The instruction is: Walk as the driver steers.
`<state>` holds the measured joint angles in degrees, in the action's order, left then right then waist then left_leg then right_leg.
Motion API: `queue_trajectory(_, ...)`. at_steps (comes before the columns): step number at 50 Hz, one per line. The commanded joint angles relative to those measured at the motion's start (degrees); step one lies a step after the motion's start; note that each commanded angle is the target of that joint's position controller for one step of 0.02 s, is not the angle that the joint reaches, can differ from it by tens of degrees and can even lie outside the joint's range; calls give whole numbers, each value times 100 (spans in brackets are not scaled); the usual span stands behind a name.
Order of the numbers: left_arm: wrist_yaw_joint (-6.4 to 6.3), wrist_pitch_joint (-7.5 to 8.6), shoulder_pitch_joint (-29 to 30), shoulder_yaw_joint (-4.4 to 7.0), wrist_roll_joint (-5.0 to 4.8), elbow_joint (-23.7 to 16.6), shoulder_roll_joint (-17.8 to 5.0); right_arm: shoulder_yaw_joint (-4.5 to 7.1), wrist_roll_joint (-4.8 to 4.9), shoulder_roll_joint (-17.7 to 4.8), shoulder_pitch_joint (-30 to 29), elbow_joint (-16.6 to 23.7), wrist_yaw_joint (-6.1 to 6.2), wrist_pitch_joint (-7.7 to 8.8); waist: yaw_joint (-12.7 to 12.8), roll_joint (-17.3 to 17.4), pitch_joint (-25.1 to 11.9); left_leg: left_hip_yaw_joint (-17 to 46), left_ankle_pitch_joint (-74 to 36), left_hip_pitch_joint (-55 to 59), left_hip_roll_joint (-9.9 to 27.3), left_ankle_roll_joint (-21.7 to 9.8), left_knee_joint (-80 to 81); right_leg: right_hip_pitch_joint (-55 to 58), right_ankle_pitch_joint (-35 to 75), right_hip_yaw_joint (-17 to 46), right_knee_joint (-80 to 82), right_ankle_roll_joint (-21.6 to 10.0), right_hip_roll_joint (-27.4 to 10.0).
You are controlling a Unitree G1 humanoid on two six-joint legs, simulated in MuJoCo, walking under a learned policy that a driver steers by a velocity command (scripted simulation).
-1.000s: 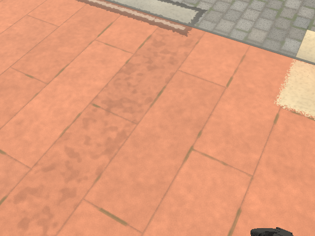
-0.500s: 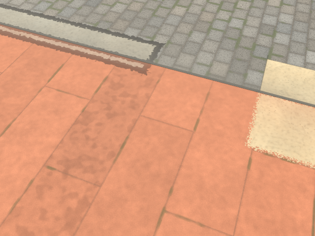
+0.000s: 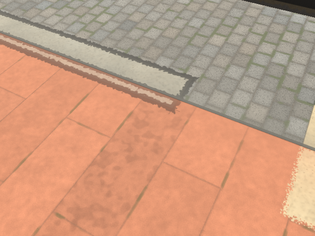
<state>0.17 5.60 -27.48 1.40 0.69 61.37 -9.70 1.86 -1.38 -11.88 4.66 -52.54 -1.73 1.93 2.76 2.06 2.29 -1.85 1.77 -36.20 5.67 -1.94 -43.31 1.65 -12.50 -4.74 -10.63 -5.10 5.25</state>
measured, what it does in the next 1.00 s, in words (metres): walks ahead: left foot, then right foot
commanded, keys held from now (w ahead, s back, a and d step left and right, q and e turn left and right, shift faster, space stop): w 1.00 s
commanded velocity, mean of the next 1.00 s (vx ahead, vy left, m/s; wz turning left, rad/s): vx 0.50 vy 0.00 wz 0.00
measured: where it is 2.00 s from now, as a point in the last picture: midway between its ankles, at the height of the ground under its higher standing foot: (169, 131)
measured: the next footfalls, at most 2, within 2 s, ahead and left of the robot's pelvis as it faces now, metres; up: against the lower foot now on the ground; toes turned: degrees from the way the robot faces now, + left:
left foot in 0.18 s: +0.27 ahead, +0.11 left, +0.00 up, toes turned +4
right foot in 0.74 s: +0.57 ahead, -0.06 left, +0.00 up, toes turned -4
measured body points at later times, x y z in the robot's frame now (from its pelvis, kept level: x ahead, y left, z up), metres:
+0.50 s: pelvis +0.27 +0.05 +0.00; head +0.28 +0.06 +0.45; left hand +0.38 +0.29 -0.14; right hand +0.21 -0.19 -0.14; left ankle +0.23 +0.11 -0.75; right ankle +0.39 -0.11 -0.68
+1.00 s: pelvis +0.53 +0.00 +0.00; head +0.55 -0.01 +0.45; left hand +0.51 +0.25 -0.14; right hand +0.61 -0.25 -0.14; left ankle +0.58 +0.15 -0.67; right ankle +0.53 -0.06 -0.75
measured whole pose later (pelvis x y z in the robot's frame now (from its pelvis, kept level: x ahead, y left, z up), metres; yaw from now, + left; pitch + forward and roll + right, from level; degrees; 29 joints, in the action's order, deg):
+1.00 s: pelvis +0.53 +0.00 +0.00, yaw +0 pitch -1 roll +0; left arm 0.1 5.3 -21.5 2.8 0.7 60.4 -10.9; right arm 3.3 -2.1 -12.3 12.0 -55.2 -1.2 2.6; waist 0.6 1.8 2.2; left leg 0.1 11.7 -32.6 5.4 -2.8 -59.2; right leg -6.1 -9.8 -5.7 -16.2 -5.9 4.5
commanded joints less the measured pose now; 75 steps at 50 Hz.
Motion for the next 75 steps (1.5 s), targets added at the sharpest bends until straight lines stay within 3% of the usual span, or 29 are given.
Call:
queue_trajectory(1,-54,52,-384,108,26,-102,-744,-5,24,-222,-680,460,8,71,23,-596,424,-232,-174,-54,-191,-55,533,-77,2364,779,303,-605,-1620)
queue_trajectory(5,-129,8,-404,141,95,2,-833,36,20,-328,-825,599,26,154,-63,-589,456,-259,474,146,-336,-319,1015,560,3233,752,-167,-606,-1873)
queue_trajectory(8,-128,-28,-99,166,69,-14,-927,194,-16,-527,892,37,139,272,-813,-472,-409,-489,606,2437,-827,-664,1677,207,4766,383,-2152,-351,-1579)
queue_trajectory(9,-109,-15,-39,117,15,-155,-810,321,-148,-895,1938,-226,205,325,-1169,-174,-1053,413,898,3984,-2,-950,1714,-911,3352,235,-3625,-237,-1345)
queue_trajectory(10,-44,-19,-608,9,-208,-292,-235,472,-246,-1490,2474,-270,214,312,-981,1061,-1806,3215,1435,5587,1756,-1723,2195,-2994,-412,-142,-5943,60,-314)
queue_trajectory(11,-48,-32,-415,162,-50,-226,-742,451,1,-1311,2119,-255,152,223,-896,492,-1717,4049,1581,5230,1766,-1773,2798,-3584,-1595,661,-6536,-34,-241)
queue_trajectory(13,-11,-15,429,182,15,-462,-677,276,86,-657,1069,-105,102,255,-486,-33,-308,2408,1331,3603,1290,-1382,3132,-3725,-646,728,-6189,-60,-803)
queue_trajectory(16,73,-207,347,167,156,-401,-378,137,78,-249,1092,-302,150,372,-89,117,-32,1276,312,2628,677,-962,3435,-3008,-276,633,-5505,91,-1048)
queue_trajectory(20,134,-347,1013,188,155,-658,-417,166,89,-509,1646,-517,171,452,-88,98,151,853,-204,2691,526,-993,3661,-3557,292,436,-4976,270,-1162)
queue_trajectory(31,137,-280,3089,91,54,-1375,-432,94,13,-492,2741,-854,261,396,-621,166,469,484,-1522,4106,631,-968,3428,-3987,1048,55,-2543,222,-886)
queue_trajectory(34,115,-202,2962,128,47,-1416,-508,126,-27,-585,2610,-890,310,376,-435,187,408,389,-2630,4405,759,-903,2922,-3505,466,-21,-2165,-26,-693)
queue_trajectory(36,39,-130,1892,229,56,-1079,-645,154,-20,-681,2414,-884,307,358,34,189,-131,200,-3949,4269,617,-746,1683,-2091,277,-196,-1778,-256,-307)
queue_trajectory(37,-17,-70,872,325,128,-742,-830,135,24,-645,2316,-838,291,353,439,22,-672,17,-3428,3623,388,-625,526,-706,526,-15,-1559,-438,-439)
queue_trajectory(38,-84,-34,-92,474,285,-585,-1385,43,167,-336,2403,-610,244,369,644,-685,-1457,-265,-1297,2054,-51,-433,-1368,993,-18,1741,-1445,-876,-1894)
queue_trajectory(39,-21,-93,-122,547,237,-576,-1683,44,265,-99,2932,-627,210,357,362,-1529,-1917,-122,2983,473,-1069,-314,-3085,1775,72,4242,-694,-1581,-3094)
queue_trajectory(40,17,-151,459,491,28,-627,-1383,171,110,-542,2377,-585,226,317,193,-647,-1250,513,2510,34,-652,-411,-3340,1121,-439,3854,-525,-1360,-2731)
queue_trajectory(42,54,-100,1293,309,10,-744,-738,165,61,-382,1722,-397,176,351,-141,-319,-178,455,1609,168,-235,-403,-2752,-368,104,2457,-109,-945,-2242)
queue_trajectory(44,6,-34,1251,202,-2,-593,-429,153,-67,-189,1869,-448,114,212,-423,-490,-37,399,1402,679,-69,-275,-2294,-1011,731,1698,103,-672,-1833)
queue_trajectory(48,-28,76,692,231,-11,-362,-719,164,-90,-149,1379,-245,33,45,-478,-484,99,182,963,336,24,-68,-1793,-1078,1339,1213,337,-722,-1685)
queue_trajectory(53,-25,59,203,174,-9,-262,-683,119,-13,-186,123,189,6,32,-205,-505,341,-42,67,-131,50,98,-385,-738,1773,878,472,-628,-1508)
queue_trajectory(60,-110,26,-367,176,67,-28,-765,74,18,-241,-828,560,20,105,45,-591,457,-219,131,-96,-210,-140,845,384,2663,756,115,-651,-1791)
queue_trajectory(63,-152,5,-135,215,98,-21,-886,140,18,-350,-378,486,66,188,-261,-646,239,-353,758,796,-514,-416,1230,542,4217,588,-647,-504,-1846)
queue_trajectory(65,-131,-25,41,211,59,-55,-893,287,-54,-587,1283,-73,162,287,-937,-425,-624,-379,550,2897,-701,-697,1718,-41,4494,283,-2534,-304,-1503)
queue_trajectory(66,-91,-15,-1,127,-63,-268,-635,428,-205,-1094,2286,-258,230,330,-1200,190,-1384,1153,1050,4560,611,-1090,1813,-1489,2561,31,-4327,-129,-1127)
queue_trajectory(67,-43,-25,-587,95,-194,-292,-288,526,-184,-1499,2438,-296,180,284,-906,1265,-1925,3812,1119,5562,1967,-1829,2550,-3221,-1805,60,-6195,34,-53)
queue_trajectory(68,-62,-61,-76,229,-39,-304,-771,468,19,-1213,1868,-223,142,218,-759,330,-1373,3643,1559,4984,1636,-1621,2758,-3688,-1492,803,-6537,-73,-408)
queue_trajectory(70,-15,-23,590,223,-2,-491,-626,281,44,-568,1003,-99,108,266,-426,-69,-266,2211,981,3511,1175,-1240,3125,-3617,-569,751,-6017,-77,-840)
queue_trajectory(72,41,-158,470,215,132,-443,-457,174,68,-258,1003,-240,151,334,-139,103,-98,1442,355,2846,758,-966,3343,-3116,-347,700,-5552,42,-1022)
queue_trajectory(75,114,-304,661,221,162,-525,-380,183,91,-432,1466,-441,184,438,-57,93,-36,1052,-245,2747,634,-1000,3501,-3207,-128,538,-5237,198,-1059)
